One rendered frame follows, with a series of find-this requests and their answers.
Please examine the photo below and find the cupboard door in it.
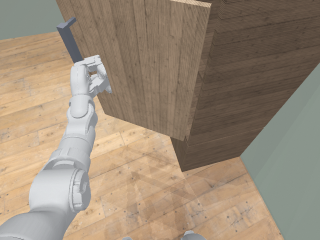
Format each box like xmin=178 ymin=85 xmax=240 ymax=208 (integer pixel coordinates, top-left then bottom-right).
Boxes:
xmin=55 ymin=0 xmax=212 ymax=141

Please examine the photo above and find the left robot upper arm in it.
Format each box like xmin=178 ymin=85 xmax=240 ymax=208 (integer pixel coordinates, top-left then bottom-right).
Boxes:
xmin=0 ymin=168 xmax=91 ymax=240

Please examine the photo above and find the robot left hand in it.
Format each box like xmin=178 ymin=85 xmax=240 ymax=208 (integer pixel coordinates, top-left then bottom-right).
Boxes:
xmin=70 ymin=55 xmax=112 ymax=99

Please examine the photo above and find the left robot forearm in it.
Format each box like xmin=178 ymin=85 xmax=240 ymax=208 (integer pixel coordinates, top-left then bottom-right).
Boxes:
xmin=28 ymin=94 xmax=98 ymax=209

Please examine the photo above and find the handle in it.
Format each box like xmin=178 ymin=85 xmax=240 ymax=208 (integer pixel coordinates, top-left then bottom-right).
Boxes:
xmin=56 ymin=17 xmax=83 ymax=64

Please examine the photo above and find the right robot shin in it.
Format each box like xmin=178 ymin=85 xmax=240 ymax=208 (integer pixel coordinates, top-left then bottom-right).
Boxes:
xmin=184 ymin=230 xmax=194 ymax=236

